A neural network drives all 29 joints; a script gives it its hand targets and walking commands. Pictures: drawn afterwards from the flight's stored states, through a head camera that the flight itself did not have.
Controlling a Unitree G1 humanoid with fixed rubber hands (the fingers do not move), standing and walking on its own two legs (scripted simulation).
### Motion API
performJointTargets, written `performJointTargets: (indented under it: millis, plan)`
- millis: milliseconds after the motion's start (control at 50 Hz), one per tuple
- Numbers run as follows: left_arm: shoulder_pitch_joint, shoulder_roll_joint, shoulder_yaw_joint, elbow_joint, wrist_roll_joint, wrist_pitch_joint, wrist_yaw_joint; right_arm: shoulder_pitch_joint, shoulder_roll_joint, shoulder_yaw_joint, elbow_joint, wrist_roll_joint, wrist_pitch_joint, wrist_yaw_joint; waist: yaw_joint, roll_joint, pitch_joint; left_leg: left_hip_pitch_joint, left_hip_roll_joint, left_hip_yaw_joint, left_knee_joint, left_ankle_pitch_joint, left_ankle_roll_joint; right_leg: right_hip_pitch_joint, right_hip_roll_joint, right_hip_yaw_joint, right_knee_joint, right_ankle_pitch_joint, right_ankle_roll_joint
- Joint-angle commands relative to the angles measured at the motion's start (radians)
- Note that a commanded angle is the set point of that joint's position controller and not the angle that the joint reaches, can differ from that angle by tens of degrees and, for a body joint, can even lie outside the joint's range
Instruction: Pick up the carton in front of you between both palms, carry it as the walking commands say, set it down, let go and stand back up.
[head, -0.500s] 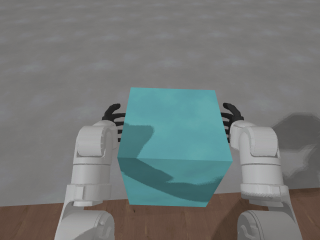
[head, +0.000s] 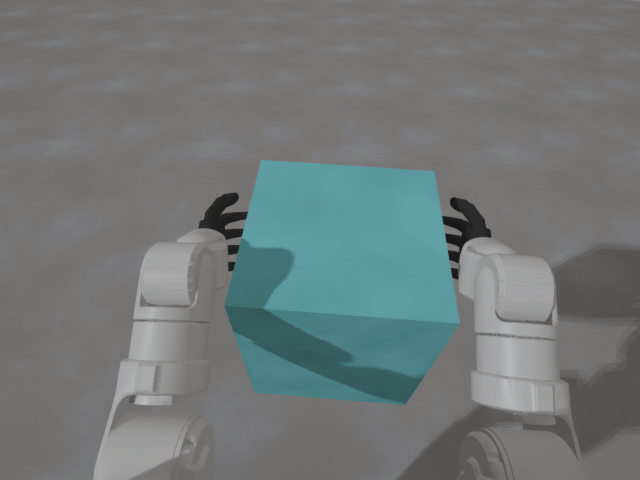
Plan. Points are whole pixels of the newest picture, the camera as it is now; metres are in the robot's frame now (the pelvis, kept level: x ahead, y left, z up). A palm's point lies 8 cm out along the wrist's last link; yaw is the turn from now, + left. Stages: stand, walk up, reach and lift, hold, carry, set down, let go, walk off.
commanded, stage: carry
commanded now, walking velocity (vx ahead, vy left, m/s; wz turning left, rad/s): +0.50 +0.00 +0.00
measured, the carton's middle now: (337, 290) +0.36 +0.03 +0.07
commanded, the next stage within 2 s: none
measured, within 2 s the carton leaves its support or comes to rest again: neither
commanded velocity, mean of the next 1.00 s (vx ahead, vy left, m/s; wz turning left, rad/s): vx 0.50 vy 0.00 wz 0.00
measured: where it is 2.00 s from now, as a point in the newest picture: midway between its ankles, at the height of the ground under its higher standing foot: (336, 265)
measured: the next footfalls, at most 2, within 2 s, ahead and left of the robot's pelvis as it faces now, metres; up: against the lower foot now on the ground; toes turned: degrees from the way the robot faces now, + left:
right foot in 0.50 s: +0.49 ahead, -0.05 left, -0.03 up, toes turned -2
left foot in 1.04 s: +0.78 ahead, +0.14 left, -0.03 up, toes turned +8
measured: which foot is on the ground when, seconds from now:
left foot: down 0.00-0.50, up 0.52-1.00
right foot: up 0.00-0.48, down 0.50-1.00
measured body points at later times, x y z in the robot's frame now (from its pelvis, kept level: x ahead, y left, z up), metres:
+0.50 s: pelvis +0.30 +0.01 -0.02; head +0.31 +0.01 +0.43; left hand +0.66 +0.15 +0.10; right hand +0.66 -0.16 +0.10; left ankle +0.10 +0.05 -0.71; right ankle +0.45 -0.05 -0.74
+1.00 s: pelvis +0.59 +0.03 -0.02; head +0.61 +0.02 +0.43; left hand +0.94 +0.19 +0.10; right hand +0.96 -0.11 +0.09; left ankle +0.73 +0.15 -0.73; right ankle +0.45 -0.05 -0.75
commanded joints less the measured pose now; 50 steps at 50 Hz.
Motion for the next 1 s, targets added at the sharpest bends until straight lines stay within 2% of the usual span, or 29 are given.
performJointTargets:
  millis: [0,20,40,80,100,140,180,220,300,360,400,420,440,460,480,500,520,540,560,580,620,660,720,820,880,940,960,980]
  plan:
    - [-0.702,-1.034,-0.623,-0.04,-0.409,0.021,-0.258,-0.537,0.856,0.552,0.073,0.335,0.014,0.206,-0.125,0.206,-0.497,0.895,0.45,-0.598,0.144,0.578,0.203,-0.582,-0.037,0.085,0.479,-0.132,0.032]
    - [-0.719,-1.058,-0.615,-0.077,-0.409,0.019,-0.253,-0.577,0.888,0.576,0.041,0.362,0.008,0.213,-0.139,0.206,-0.511,0.802,0.447,-0.694,0.024,0.019,0.263,-0.646,-0.058,0.094,0.503,-0.078,0.019]
    - [-0.779,-1.081,-0.619,-0.12,-0.412,0.013,-0.245,-0.642,0.969,0.604,0.0,0.41,0.005,0.224,-0.114,0.062,-0.425,0.635,0.372,-0.646,-0.038,-0.201,0.207,-0.624,-0.099,0.091,0.419,0.011,0.009]
    - [-0.794,-1.122,-0.608,-0.156,-0.398,0.004,-0.227,-0.775,1.062,0.665,-0.09,0.49,0.002,0.237,-0.08,0.011,-0.332,0.412,0.312,-0.511,-0.094,-0.149,0.145,-0.517,-0.132,0.086,0.259,0.095,0.022]
    - [-0.779,-1.129,-0.607,-0.168,-0.388,0.002,-0.219,-0.797,1.089,0.683,-0.109,0.516,-0.001,0.24,-0.076,0.016,-0.329,0.363,0.298,-0.465,-0.104,-0.132,0.133,-0.476,-0.14,0.08,0.203,0.124,0.028]
    - [-0.726,-1.14,-0.612,-0.173,-0.372,-0.003,-0.204,-0.773,1.105,0.691,-0.119,0.535,-0.006,0.243,-0.085,0.059,-0.342,0.399,0.274,-0.398,-0.092,0.036,0.113,-0.497,-0.15,0.058,0.136,0.193,0.041]
    - [-0.68,-1.138,-0.62,-0.178,-0.351,-0.011,-0.193,-0.726,1.104,0.692,-0.112,0.533,-0.011,0.247,-0.106,0.075,-0.368,0.51,0.258,-0.345,-0.044,0.292,0.092,-0.579,-0.15,0.041,0.077,0.269,0.048]
    - [-0.652,-1.128,-0.628,-0.19,-0.332,-0.018,-0.186,-0.693,1.1,0.698,-0.115,0.531,-0.017,0.252,-0.122,0.085,-0.384,0.602,0.239,-0.302,-0.009,0.45,0.064,-0.642,-0.145,0.025,0.038,0.336,0.049]
    - [-0.651,-1.089,-0.656,-0.234,-0.316,-0.022,-0.179,-0.674,1.066,0.717,-0.149,0.526,-0.023,0.256,-0.152,0.087,-0.352,0.684,0.19,-0.248,0.02,0.51,0.038,-0.691,-0.121,-0.01,-0.097,0.45,0.035]
    - [-0.608,-1.046,-0.657,-0.212,-0.297,-0.012,-0.181,-0.612,1.032,0.717,-0.117,0.511,-0.017,0.258,-0.178,0.078,-0.307,0.715,0.147,-0.212,0.048,0.53,0.029,-0.64,-0.073,-0.066,-0.324,0.562,0.027]
    - [-0.583,-1.017,-0.644,-0.178,-0.281,-0.003,-0.189,-0.583,1.019,0.714,-0.076,0.501,-0.016,0.26,-0.182,0.087,-0.276,0.672,0.13,-0.183,0.056,0.544,0.017,-0.52,-0.035,-0.108,-0.479,0.648,0.011]
    - [-0.57,-1.008,-0.637,-0.155,-0.275,0.001,-0.194,-0.58,1.017,0.712,-0.053,0.498,-0.017,0.262,-0.168,0.098,-0.269,0.618,0.13,-0.164,0.079,0.554,0.008,-0.41,-0.022,-0.112,-0.544,0.69,-0.005]
    - [-0.557,-0.997,-0.626,-0.131,-0.268,0.003,-0.199,-0.578,1.019,0.709,-0.031,0.496,-0.018,0.264,-0.14,0.107,-0.277,0.566,0.136,-0.151,0.136,0.58,-0.003,-0.284,-0.009,-0.117,-0.579,0.717,-0.019]
    - [-0.543,-0.989,-0.613,-0.11,-0.262,0.003,-0.204,-0.582,1.024,0.705,-0.009,0.494,-0.019,0.267,-0.095,0.113,-0.306,0.51,0.139,-0.121,0.244,0.589,-0.025,-0.131,-0.016,-0.118,-0.615,0.727,-0.031]
    - [-0.537,-0.986,-0.599,-0.095,-0.258,0.001,-0.21,-0.59,1.024,0.701,0.014,0.492,-0.021,0.271,-0.04,0.089,-0.351,0.398,0.124,-0.078,0.409,0.465,-0.051,0.073,-0.064,-0.083,-0.644,0.781,-0.041]
    - [-0.521,-0.981,-0.58,-0.071,-0.256,0.0,-0.218,-0.612,1.022,0.693,0.03,0.489,-0.023,0.275,-0.029,-0.035,-0.414,0.175,0.082,-0.065,0.603,-0.072,-0.065,0.321,-0.247,0.1,-0.526,1.075,-0.057]
    - [-0.537,-0.958,-0.56,-0.037,-0.238,-0.003,-0.219,-0.619,1.062,0.684,0.067,0.492,-0.013,0.275,-0.022,-0.257,-0.51,-0.194,-0.041,-0.104,0.9,-0.743,-0.125,0.668,-0.511,0.475,-0.397,1.256,-0.25]
    - [-0.488,-0.981,-0.541,0.005,-0.258,-0.006,-0.225,-0.602,1.054,0.673,0.08,0.491,-0.014,0.27,0.014,-0.212,-0.563,-0.29,-0.02,-0.15,1.014,-0.713,-0.094,0.662,-0.512,0.604,-0.479,0.848,-0.311]
    - [-0.53,-1.04,-0.565,-0.031,-0.286,-0.018,-0.235,-0.639,1.076,0.679,0.048,0.484,-0.023,0.266,0.006,-0.162,-0.501,-0.345,0.02,-0.159,0.993,-0.635,-0.062,0.546,-0.443,0.584,-0.557,0.562,-0.277]
    - [-0.628,-1.093,-0.602,-0.085,-0.329,-0.024,-0.244,-0.678,1.094,0.675,0.018,0.478,-0.032,0.258,-0.015,-0.069,-0.435,-0.329,0.047,-0.159,0.938,-0.555,-0.054,0.423,-0.402,0.517,-0.604,0.47,-0.227]
    - [-0.752,-1.168,-0.662,-0.166,-0.406,-0.035,-0.254,-0.691,1.108,0.668,-0.03,0.467,-0.043,0.235,-0.047,-0.039,-0.372,-0.263,0.077,-0.15,0.85,-0.485,-0.065,0.231,-0.364,0.423,-0.653,0.447,-0.195]
    - [-0.77,-1.191,-0.685,-0.216,-0.447,-0.041,-0.256,-0.653,1.111,0.665,-0.057,0.448,-0.05,0.214,-0.06,-0.05,-0.371,-0.24,0.092,-0.122,0.788,-0.45,-0.076,0.174,-0.337,0.351,-0.67,0.45,-0.183]
    - [-0.731,-1.181,-0.694,-0.241,-0.456,-0.045,-0.258,-0.597,1.095,0.674,-0.081,0.422,-0.058,0.194,-0.047,-0.079,-0.38,-0.313,0.119,-0.097,0.687,-0.395,-0.1,0.232,-0.335,0.294,-0.663,0.595,-0.189]
    - [-0.67,-1.118,-0.695,-0.264,-0.435,-0.041,-0.259,-0.593,1.056,0.723,-0.143,0.421,-0.058,0.183,-0.022,-0.104,-0.35,-0.369,0.117,-0.049,0.46,-0.251,-0.108,0.37,-0.303,0.197,-0.648,0.851,-0.134]
    - [-0.63,-1.061,-0.68,-0.257,-0.409,-0.025,-0.253,-0.586,1.014,0.738,-0.157,0.426,-0.04,0.181,-0.015,-0.127,-0.316,-0.316,0.085,-0.009,0.286,-0.168,-0.093,0.412,-0.28,0.134,-0.632,0.967,-0.106]
    - [-0.566,-1.013,-0.65,-0.202,-0.369,-0.003,-0.251,-0.56,0.981,0.73,-0.113,0.422,-0.012,0.19,0.0,-0.144,-0.275,-0.205,0.02,0.06,0.06,-0.086,-0.081,0.43,-0.248,0.055,-0.593,1.085,-0.074]
    - [-0.55,-1.004,-0.64,-0.184,-0.358,0.004,-0.251,-0.555,0.976,0.723,-0.096,0.422,-0.004,0.196,-0.009,-0.164,-0.276,-0.116,-0.005,0.086,-0.004,-0.072,-0.07,0.411,-0.243,0.031,-0.553,1.174,-0.06]
    - [-0.545,-1.003,-0.632,-0.17,-0.352,0.01,-0.252,-0.55,0.977,0.714,-0.077,0.42,0.003,0.203,-0.041,-0.177,-0.304,0.028,-0.022,0.109,-0.071,-0.039,-0.06,0.373,-0.238,0.001,-0.471,1.229,-0.037]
